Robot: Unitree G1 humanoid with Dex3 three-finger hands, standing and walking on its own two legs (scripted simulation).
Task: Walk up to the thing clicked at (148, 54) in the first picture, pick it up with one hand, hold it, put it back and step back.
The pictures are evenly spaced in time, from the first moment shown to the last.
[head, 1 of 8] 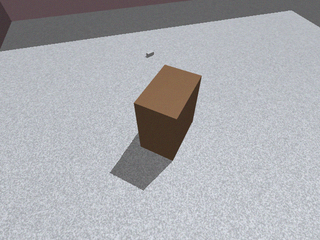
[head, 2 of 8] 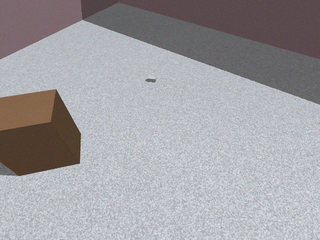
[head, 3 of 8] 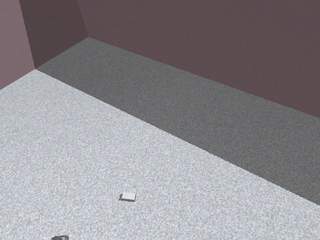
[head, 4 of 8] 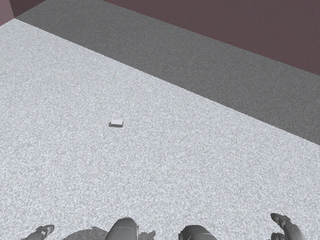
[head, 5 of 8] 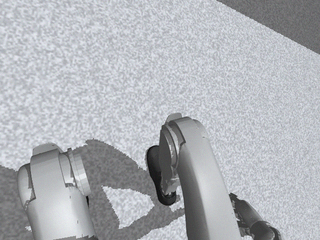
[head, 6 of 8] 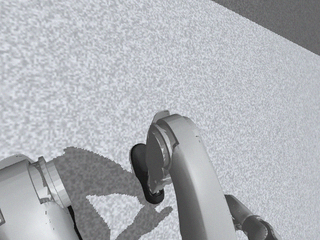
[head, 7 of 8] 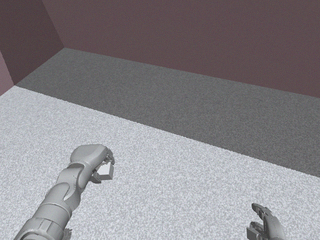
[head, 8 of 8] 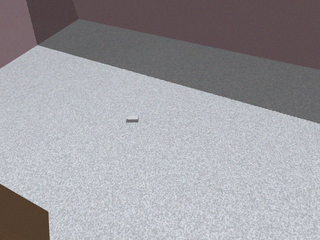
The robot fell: no
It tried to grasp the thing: yes
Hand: left
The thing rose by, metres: 0.68
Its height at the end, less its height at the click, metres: +0.00
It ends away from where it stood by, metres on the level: 0.04
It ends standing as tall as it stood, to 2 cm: yes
